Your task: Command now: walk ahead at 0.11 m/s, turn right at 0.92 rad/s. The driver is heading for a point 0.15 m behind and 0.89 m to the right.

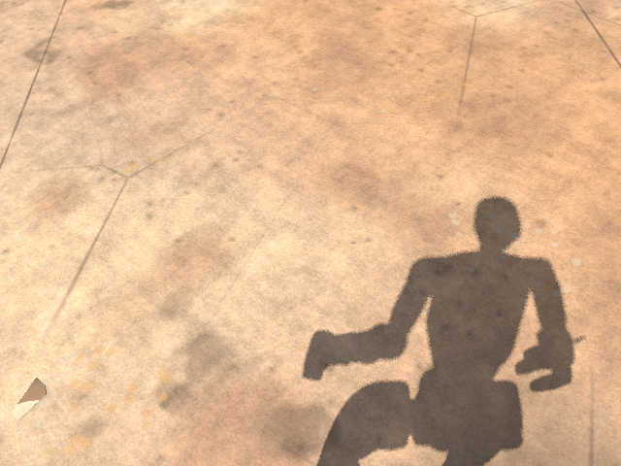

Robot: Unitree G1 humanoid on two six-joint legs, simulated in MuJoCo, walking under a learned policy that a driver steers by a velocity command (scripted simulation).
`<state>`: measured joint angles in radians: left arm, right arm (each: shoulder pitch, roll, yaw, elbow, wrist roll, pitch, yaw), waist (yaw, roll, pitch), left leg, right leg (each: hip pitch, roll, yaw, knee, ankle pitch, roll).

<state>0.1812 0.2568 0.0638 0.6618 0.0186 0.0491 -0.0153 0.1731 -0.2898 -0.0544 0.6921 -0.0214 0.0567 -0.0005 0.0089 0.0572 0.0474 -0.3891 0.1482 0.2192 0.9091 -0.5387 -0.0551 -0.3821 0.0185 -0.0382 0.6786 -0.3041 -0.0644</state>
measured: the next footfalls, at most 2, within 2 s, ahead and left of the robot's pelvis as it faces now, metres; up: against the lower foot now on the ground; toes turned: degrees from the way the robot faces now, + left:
left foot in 0.36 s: +0.21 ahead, +0.11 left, +0.00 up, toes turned -22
right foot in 0.82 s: +0.43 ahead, -0.31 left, +0.00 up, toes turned -49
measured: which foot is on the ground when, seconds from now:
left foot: up 0.00-0.34, down 0.36-0.82, up 0.84-1.00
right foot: down 0.00-0.36, up 0.38-0.80, down 0.82-1.00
